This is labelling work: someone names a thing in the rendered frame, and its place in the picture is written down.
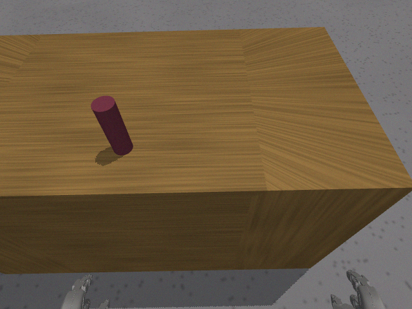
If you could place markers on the right robot hand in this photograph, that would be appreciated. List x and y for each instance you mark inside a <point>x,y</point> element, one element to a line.
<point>367,296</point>

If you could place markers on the left robot hand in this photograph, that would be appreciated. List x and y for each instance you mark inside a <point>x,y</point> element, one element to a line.
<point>75,299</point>

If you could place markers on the can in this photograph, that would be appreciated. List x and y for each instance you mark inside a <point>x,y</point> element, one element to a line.
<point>110,120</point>

